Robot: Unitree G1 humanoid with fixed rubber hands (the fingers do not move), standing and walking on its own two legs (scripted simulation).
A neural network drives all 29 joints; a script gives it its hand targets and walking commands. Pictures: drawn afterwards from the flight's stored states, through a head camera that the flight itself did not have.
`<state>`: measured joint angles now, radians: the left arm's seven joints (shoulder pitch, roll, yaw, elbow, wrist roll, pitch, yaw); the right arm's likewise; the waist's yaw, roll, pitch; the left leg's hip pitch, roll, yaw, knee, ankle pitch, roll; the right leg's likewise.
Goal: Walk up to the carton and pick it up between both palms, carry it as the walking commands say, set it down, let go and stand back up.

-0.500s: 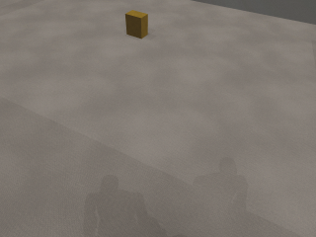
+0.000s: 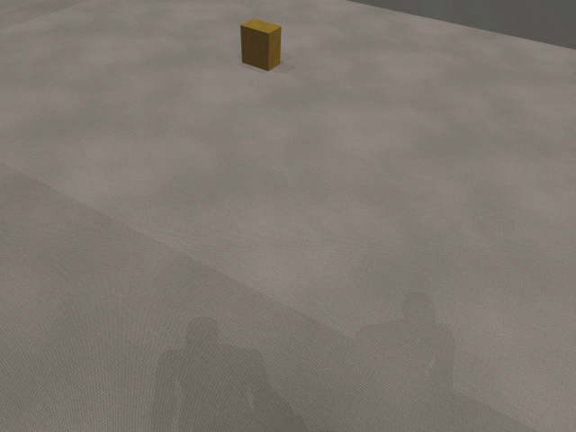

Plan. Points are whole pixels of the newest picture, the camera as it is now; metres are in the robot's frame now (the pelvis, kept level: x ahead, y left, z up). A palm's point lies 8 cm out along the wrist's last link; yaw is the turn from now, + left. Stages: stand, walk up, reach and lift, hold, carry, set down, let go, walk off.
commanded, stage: walk up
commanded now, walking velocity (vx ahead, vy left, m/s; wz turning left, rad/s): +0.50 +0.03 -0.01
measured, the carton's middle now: (261, 45) +2.78 +0.14 -0.64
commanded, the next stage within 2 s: none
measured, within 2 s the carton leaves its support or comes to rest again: neither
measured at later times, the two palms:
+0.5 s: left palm (176, 344) +0.30 +0.19 -0.14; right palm out of the picture +0.04 -0.23 -0.16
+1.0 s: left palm (135, 306) +0.38 +0.29 -0.17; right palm (365, 253) +0.50 -0.18 -0.14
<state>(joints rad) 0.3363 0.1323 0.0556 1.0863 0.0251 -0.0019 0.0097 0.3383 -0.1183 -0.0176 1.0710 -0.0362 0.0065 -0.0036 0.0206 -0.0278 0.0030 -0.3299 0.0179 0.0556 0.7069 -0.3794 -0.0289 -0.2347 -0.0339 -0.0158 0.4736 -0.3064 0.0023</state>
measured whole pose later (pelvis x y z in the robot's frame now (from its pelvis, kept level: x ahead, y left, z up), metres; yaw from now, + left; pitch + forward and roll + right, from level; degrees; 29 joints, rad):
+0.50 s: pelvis +0.17 -0.03 -0.02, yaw -1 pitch +2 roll -1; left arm 0.10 0.16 0.07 0.97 0.03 -0.08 -0.03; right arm 0.49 -0.13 -0.03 1.15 -0.01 -0.06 0.00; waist -0.07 0.04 0.04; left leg -0.14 0.12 0.04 0.75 -0.49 -0.03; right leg -0.43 -0.07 -0.13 0.61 -0.19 0.00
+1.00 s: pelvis +0.43 +0.05 -0.02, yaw -3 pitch +2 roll +0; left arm 0.38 0.22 0.07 1.09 0.01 -0.05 -0.02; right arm 0.18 -0.16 -0.03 0.98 -0.04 -0.09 0.03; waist 0.05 -0.06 0.04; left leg -0.44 0.07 0.15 0.64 -0.21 0.02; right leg -0.35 -0.11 -0.01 1.15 -0.41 0.01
